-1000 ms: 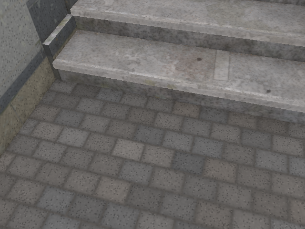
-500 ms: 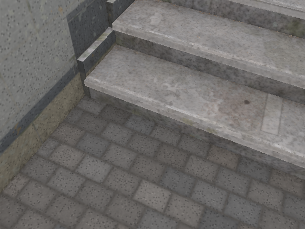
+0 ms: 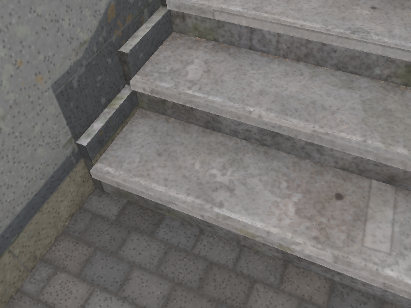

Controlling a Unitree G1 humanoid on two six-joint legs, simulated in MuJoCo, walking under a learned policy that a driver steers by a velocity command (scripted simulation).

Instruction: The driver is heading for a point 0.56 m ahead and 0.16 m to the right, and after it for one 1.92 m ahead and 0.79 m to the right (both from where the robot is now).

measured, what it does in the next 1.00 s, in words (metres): walks ahead, turning right: left foot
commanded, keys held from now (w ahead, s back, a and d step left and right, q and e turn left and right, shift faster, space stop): w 0.26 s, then w+e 0.74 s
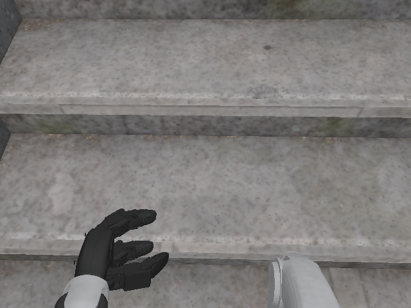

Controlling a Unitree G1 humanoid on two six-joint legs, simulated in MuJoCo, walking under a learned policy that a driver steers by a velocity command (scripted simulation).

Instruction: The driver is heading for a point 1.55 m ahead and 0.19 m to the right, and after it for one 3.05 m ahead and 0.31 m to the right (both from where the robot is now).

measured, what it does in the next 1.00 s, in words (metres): climbs, turning right: right foot 0.16 m higher, then left foot 0.16 m higher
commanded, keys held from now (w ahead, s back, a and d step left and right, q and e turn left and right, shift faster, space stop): w+e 0.26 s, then w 0.42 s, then no key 0.32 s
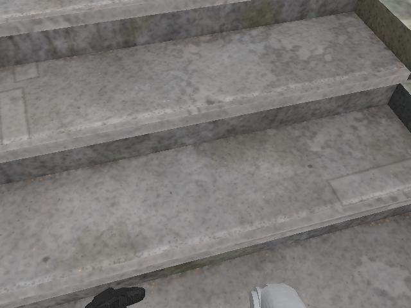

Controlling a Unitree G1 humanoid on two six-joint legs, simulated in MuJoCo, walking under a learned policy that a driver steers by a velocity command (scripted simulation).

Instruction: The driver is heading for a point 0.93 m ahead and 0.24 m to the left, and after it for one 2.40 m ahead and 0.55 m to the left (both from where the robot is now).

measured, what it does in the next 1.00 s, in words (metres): climbs, turning left: right foot 0.16 m higher, then left foot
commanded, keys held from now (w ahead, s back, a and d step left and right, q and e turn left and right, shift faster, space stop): no key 0.28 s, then q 0.72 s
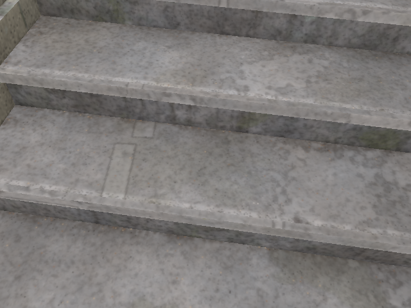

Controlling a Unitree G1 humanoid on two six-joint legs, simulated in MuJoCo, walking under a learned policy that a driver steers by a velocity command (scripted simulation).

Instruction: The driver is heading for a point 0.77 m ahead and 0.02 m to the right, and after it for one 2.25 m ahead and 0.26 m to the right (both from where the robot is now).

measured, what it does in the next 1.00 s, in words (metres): climbs: right foot, then left foot 0.16 m higher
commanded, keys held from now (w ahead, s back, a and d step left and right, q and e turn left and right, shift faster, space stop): w+q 0.10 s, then w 0.62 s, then w+e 0.28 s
